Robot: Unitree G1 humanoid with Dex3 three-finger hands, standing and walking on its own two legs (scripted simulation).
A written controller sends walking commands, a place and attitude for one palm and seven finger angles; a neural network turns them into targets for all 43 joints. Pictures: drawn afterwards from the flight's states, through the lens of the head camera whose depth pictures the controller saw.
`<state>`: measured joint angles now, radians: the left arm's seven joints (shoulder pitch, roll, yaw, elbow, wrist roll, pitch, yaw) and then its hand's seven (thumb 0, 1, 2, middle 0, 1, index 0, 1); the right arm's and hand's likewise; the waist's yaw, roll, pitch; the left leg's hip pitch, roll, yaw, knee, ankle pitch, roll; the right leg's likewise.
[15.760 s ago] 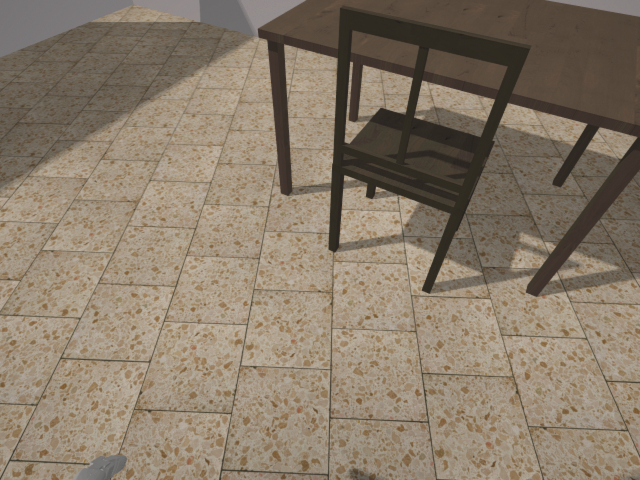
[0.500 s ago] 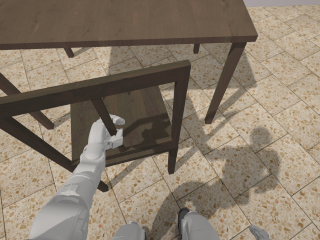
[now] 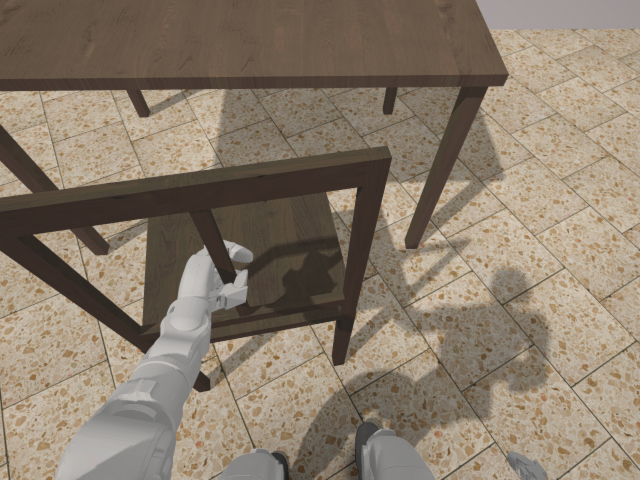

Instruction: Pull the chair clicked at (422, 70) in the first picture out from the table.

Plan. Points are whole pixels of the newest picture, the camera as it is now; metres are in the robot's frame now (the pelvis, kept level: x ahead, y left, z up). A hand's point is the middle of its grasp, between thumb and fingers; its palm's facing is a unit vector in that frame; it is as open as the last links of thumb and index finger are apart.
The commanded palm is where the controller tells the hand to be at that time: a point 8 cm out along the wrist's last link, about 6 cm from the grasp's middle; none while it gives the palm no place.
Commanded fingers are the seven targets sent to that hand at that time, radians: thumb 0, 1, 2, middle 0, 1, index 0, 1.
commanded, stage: step backward, pulling the chair out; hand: left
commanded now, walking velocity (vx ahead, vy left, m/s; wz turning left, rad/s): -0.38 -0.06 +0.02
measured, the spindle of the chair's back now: (227, 271) +0.40 +0.14 -0.06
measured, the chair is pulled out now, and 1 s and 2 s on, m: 0.25 0.31 0.51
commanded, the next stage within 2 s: none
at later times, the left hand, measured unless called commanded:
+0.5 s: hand (237, 296) +0.36 +0.12 -0.06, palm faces -0.02 -0.98 -0.21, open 5.2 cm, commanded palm +0.35 +0.17 -0.05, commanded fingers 0.00 0.90 0.90 -0.50 -1.45 -0.50 -1.45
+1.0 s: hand (233, 325) +0.31 +0.12 -0.06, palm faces +0.00 -0.98 -0.21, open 5.2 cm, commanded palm +0.30 +0.17 -0.05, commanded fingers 0.00 0.90 0.90 -0.50 -1.45 -0.50 -1.45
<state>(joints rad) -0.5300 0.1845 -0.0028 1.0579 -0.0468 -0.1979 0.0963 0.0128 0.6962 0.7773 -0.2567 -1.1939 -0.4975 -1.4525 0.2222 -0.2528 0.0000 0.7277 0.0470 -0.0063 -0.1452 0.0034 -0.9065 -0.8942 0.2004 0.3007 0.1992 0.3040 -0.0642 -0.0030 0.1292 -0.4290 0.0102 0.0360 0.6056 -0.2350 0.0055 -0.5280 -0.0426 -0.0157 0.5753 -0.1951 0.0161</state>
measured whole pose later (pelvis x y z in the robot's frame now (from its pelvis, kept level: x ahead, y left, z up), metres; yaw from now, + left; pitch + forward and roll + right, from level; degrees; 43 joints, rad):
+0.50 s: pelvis -0.02 -0.01 +0.00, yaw +0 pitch +3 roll +0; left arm -0.56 0.21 0.02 1.08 -0.03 -0.20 0.09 0.02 0.69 0.78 -0.27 -1.22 -0.50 -1.45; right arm 0.23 -0.23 0.00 0.76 0.03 -0.03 -0.13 0.00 -0.91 -0.89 0.20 0.30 0.20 0.30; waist -0.05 0.00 0.15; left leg -0.45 0.03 0.02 0.65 -0.25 -0.01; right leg -0.46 -0.02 -0.01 0.61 -0.19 0.01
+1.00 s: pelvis -0.07 -0.01 +0.00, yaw -1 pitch +3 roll -1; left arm -0.57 0.22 0.05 1.08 -0.04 -0.20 0.09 0.03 0.69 0.79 -0.27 -1.20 -0.50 -1.45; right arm 0.19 -0.21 0.01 0.75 0.03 -0.01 -0.11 0.00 -0.91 -0.89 0.20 0.30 0.20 0.30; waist -0.05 0.03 0.17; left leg -0.41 0.06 -0.01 0.61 -0.24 -0.03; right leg -0.39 0.01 -0.03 0.54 -0.20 0.00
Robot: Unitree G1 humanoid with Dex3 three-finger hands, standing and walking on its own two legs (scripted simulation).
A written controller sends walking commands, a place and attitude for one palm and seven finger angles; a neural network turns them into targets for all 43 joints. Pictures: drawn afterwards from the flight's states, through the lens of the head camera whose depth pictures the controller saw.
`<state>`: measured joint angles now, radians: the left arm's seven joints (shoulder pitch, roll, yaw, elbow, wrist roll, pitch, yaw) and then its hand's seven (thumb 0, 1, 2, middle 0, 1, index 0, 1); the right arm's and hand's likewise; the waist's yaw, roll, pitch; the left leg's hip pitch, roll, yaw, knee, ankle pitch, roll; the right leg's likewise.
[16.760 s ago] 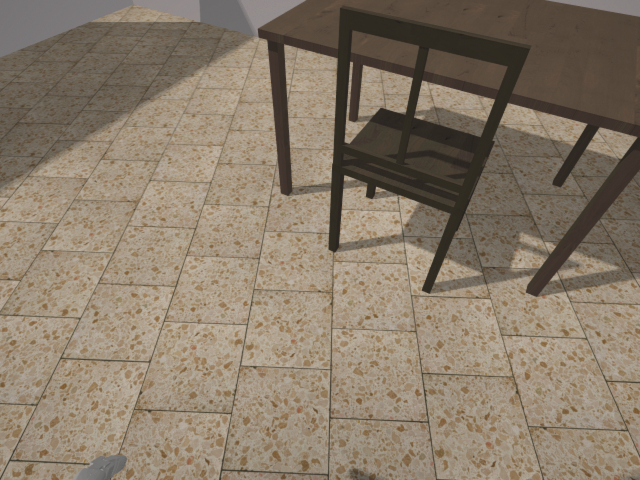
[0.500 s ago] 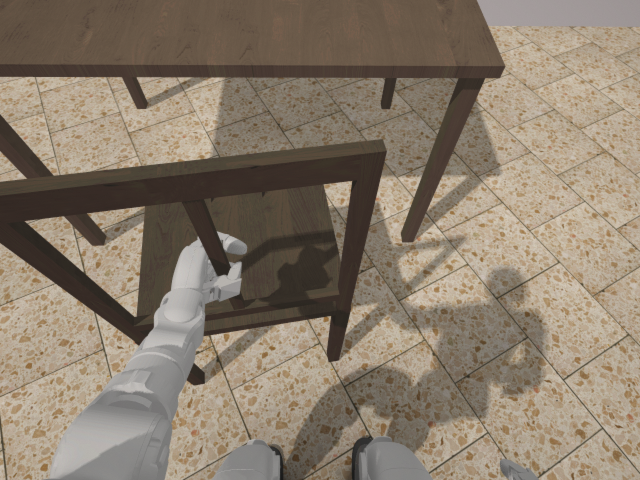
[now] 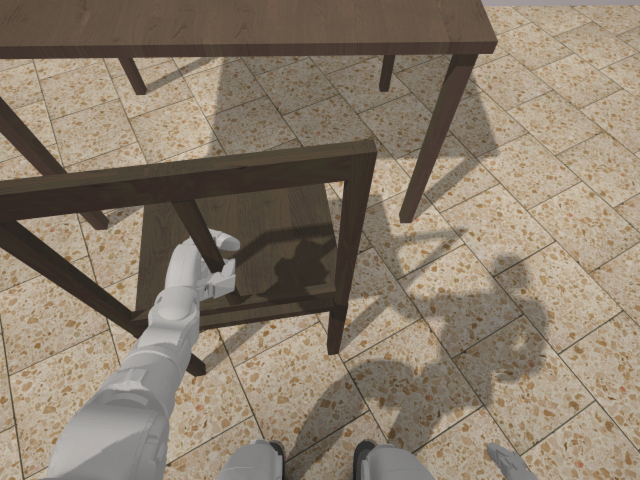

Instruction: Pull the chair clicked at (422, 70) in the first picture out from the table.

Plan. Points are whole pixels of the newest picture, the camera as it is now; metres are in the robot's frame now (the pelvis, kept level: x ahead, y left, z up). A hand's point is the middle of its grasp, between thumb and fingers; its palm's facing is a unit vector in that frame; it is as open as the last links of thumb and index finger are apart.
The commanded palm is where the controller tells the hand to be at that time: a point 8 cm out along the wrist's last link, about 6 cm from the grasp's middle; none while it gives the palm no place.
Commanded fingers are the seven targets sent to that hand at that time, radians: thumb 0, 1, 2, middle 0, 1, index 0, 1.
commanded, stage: step backward, pulling the chair out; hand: left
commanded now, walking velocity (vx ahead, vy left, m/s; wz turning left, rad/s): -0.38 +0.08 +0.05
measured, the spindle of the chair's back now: (214, 261) +0.40 +0.17 -0.06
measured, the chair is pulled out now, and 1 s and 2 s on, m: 0.31 0.51 0.61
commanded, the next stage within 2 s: stop walking, hand still on the chair in 1.18 s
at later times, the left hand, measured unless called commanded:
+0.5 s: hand (219, 338) +0.29 +0.14 -0.06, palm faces +0.01 -0.98 -0.21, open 5.2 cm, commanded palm +0.27 +0.19 -0.05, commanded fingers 0.00 0.90 0.90 -0.50 -1.45 -0.50 -1.45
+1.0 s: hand (205, 427) +0.18 +0.15 -0.06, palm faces +0.04 -0.98 -0.21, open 5.3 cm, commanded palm +0.17 +0.20 -0.05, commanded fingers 0.00 0.90 0.90 -0.50 -1.45 -0.50 -1.45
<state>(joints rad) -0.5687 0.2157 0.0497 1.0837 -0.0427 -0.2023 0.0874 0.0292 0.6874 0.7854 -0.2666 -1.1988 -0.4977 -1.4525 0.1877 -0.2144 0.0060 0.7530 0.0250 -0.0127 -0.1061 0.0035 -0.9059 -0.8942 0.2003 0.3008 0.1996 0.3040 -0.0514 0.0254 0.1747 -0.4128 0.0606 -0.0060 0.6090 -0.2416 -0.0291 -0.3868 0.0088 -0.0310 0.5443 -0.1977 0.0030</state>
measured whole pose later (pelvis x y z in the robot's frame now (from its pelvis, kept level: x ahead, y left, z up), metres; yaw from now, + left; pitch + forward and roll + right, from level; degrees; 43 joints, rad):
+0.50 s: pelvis -0.09 +0.00 +0.00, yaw -1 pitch +1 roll -2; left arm -0.54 0.23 0.06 1.06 -0.05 -0.20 0.09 0.02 0.69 0.78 -0.27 -1.20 -0.50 -1.45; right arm 0.17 -0.22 0.01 0.74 0.04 -0.01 -0.11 0.00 -0.90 -0.89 0.20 0.30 0.20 0.30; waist -0.07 0.04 0.18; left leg -0.47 0.07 -0.04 0.62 -0.19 -0.03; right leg -0.37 0.03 -0.04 0.55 -0.20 0.00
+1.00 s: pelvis -0.19 -0.01 -0.01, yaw -2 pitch -1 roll -2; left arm -0.52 0.24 0.09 1.10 -0.05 -0.22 0.08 0.03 0.68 0.80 -0.31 -1.20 -0.50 -1.45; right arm 0.20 -0.22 0.01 0.80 0.03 -0.07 -0.11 0.00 -0.90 -0.89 0.20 0.30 0.20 0.30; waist -0.06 0.04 0.18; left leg -0.54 0.03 -0.07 0.82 -0.33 -0.04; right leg -0.37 0.01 -0.03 0.62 -0.23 0.00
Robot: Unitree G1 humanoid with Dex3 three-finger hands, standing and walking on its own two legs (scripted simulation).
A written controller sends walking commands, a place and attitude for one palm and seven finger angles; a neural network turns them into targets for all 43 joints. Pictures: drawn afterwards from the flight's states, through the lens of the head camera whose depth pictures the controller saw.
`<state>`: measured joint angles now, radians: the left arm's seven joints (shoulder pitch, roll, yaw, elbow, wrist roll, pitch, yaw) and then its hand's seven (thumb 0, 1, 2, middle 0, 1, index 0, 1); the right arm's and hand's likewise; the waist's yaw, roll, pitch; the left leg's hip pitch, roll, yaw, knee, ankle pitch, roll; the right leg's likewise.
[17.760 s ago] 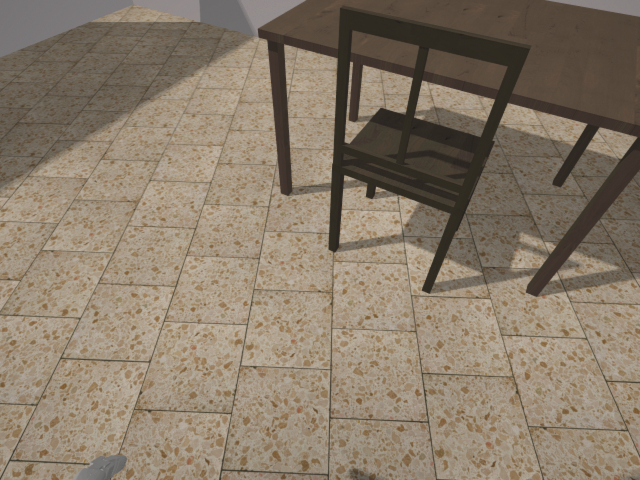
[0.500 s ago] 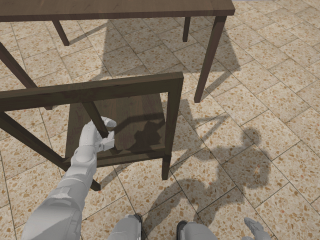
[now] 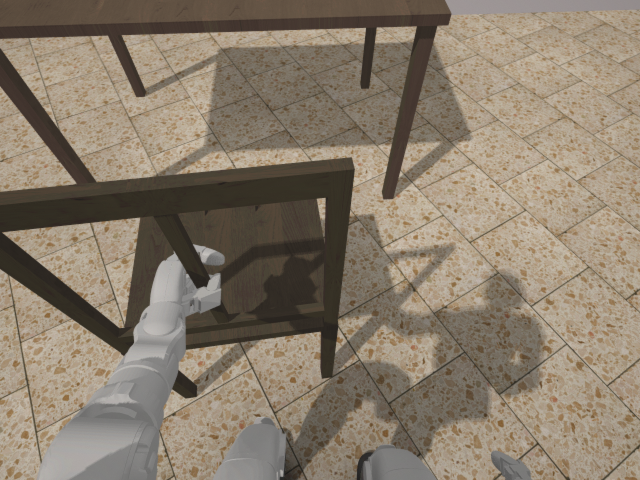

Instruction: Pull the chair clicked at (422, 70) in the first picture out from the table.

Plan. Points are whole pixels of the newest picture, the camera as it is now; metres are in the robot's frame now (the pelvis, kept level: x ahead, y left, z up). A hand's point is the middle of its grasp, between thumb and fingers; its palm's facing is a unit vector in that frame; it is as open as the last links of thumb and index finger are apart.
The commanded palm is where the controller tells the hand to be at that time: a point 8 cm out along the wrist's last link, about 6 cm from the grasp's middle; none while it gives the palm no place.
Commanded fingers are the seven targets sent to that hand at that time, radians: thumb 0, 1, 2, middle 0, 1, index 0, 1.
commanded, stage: step backward, pulling the chair out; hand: left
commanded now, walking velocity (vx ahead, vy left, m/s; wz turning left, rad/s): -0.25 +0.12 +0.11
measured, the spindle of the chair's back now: (200, 277) +0.39 +0.19 -0.05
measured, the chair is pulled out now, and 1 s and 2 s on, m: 0.51 0.61 0.61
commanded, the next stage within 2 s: stop walking, hand still on the chair in 0.18 s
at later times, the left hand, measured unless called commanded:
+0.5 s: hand (216, 349) +0.28 +0.15 -0.05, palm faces +0.11 -0.97 -0.21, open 5.3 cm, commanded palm +0.26 +0.19 -0.03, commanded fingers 0.00 0.90 0.90 -0.50 -1.45 -0.50 -1.45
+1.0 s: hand (215, 362) +0.26 +0.14 -0.05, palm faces +0.08 -0.98 -0.19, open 5.3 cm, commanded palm +0.24 +0.19 -0.03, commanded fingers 0.00 0.90 0.90 -0.50 -1.45 -0.50 -1.45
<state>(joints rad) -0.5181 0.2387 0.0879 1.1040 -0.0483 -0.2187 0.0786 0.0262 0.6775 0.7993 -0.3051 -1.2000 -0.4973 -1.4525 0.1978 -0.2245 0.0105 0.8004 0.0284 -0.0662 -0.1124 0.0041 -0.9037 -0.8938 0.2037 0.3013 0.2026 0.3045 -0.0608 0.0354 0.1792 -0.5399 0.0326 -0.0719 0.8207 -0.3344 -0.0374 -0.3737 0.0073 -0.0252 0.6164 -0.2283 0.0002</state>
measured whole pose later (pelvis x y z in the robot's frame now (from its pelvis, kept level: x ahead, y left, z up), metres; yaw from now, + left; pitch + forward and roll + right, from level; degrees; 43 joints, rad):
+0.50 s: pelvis -0.05 -0.02 +0.01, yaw +3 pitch -2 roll +0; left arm -0.35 0.19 0.08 0.93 -0.05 -0.12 0.09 0.04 0.68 0.79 -0.30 -1.22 -0.50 -1.45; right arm 0.24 -0.25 0.02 0.74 0.03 -0.04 -0.11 0.01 -0.91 -0.89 0.20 0.30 0.20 0.30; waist -0.07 0.01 0.14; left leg -0.37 0.02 -0.06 0.63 -0.32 -0.02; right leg -0.36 -0.02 -0.04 0.59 -0.21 -0.01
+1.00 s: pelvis +0.01 -0.01 +0.02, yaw +1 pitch -2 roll +0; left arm -0.07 0.13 -0.02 0.73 -0.03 -0.11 0.09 0.05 0.69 0.77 -0.27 -1.23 -0.50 -1.45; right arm 0.19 -0.20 0.04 0.70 0.02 -0.03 -0.11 0.01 -0.90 -0.89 0.20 0.30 0.20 0.30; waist -0.01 0.03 0.05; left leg -0.21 0.03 -0.03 0.46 -0.22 -0.03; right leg -0.22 -0.03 -0.01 0.46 -0.21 0.02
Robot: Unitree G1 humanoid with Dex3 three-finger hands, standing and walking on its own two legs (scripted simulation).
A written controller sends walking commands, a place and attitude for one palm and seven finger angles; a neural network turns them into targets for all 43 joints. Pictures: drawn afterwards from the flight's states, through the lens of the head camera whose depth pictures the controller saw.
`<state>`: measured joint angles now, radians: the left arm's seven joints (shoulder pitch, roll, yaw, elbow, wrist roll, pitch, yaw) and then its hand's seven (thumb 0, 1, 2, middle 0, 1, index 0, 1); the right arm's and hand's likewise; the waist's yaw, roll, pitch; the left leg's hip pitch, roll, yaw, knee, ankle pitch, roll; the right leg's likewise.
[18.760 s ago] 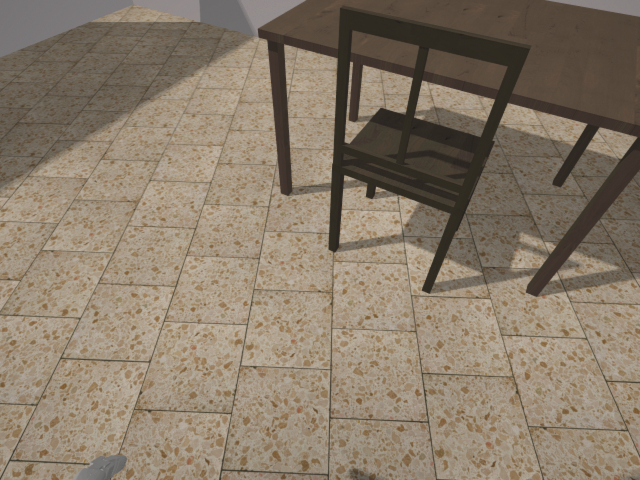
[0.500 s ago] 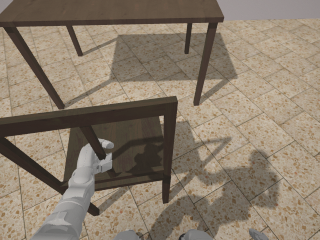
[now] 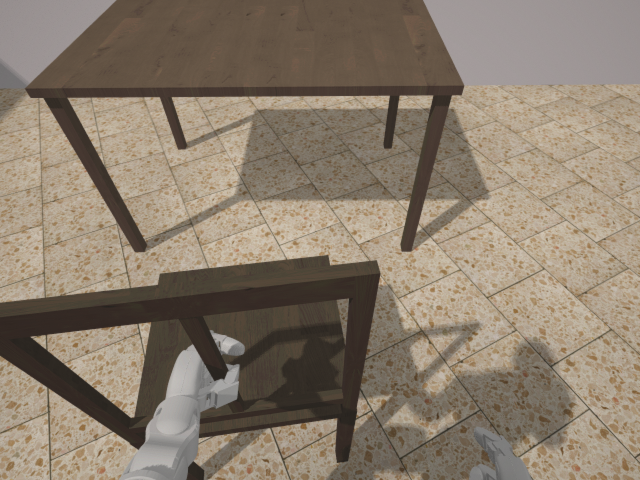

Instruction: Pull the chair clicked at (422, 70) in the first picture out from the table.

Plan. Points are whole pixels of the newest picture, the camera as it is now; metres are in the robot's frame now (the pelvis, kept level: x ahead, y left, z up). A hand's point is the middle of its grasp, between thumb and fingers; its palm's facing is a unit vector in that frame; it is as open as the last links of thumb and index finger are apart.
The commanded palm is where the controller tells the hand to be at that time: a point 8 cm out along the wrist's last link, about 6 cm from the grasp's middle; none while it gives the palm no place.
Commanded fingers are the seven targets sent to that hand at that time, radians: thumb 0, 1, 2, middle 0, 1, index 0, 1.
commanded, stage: stop walking, hand still on the chair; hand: left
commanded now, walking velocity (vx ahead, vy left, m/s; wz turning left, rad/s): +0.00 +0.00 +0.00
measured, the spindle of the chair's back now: (218, 370) +0.28 +0.17 -0.07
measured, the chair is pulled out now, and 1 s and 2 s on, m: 0.61 0.61 0.61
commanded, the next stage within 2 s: open the thumb and straighten the fingers in 0.20 s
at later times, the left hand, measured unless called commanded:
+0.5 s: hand (229, 380) +0.26 +0.15 -0.07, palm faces +0.05 -0.98 -0.17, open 6.7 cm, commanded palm +0.23 +0.20 -0.05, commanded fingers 0.00 -0.43 0.26 -0.47 -1.38 -0.47 -1.38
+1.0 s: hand (219, 387) +0.25 +0.16 -0.07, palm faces +0.07 -0.98 -0.19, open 16.8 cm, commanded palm +0.23 +0.21 -0.05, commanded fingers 0.00 -0.55 0.20 0.00 0.00 0.00 0.00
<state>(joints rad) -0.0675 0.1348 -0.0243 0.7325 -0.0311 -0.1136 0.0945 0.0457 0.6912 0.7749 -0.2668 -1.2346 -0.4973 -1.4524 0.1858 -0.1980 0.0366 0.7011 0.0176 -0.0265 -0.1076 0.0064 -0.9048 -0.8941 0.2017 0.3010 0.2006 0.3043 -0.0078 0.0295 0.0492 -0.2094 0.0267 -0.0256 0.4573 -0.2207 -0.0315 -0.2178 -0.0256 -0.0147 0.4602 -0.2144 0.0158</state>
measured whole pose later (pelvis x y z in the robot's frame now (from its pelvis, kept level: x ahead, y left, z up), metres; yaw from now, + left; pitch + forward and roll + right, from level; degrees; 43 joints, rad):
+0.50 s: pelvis +0.01 -0.01 -0.01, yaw +0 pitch +4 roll +0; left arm 0.10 0.18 0.01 0.45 -0.07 -0.05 0.06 0.03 0.44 0.67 -0.33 -1.32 -0.50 -1.45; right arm 0.23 -0.25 0.00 0.63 0.05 -0.06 -0.06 0.01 -0.91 -0.89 0.20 0.30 0.20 0.30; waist -0.06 0.02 -0.03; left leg -0.38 0.03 -0.04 0.61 -0.30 -0.04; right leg -0.39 -0.02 -0.02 0.62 -0.30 0.01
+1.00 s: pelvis +0.03 +0.01 -0.04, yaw +2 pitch +9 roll -1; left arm 0.28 0.17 -0.02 0.09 -0.06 0.16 0.06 -0.01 -0.53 0.20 -0.10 -0.29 -0.10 -0.30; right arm 0.24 -0.24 0.02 0.53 0.03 -0.14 -0.09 0.01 -0.91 -0.89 0.20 0.30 0.20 0.30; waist -0.03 0.05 -0.11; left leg -0.57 0.01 -0.06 0.84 -0.44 -0.02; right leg -0.55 -0.04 -0.04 0.82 -0.43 0.02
